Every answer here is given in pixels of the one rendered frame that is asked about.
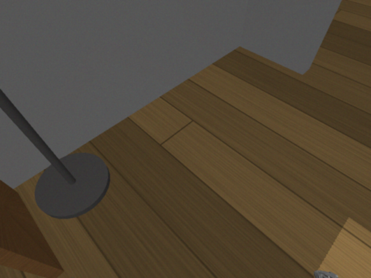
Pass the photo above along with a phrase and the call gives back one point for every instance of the coat stand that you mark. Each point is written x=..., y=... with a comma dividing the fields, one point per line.
x=70, y=186

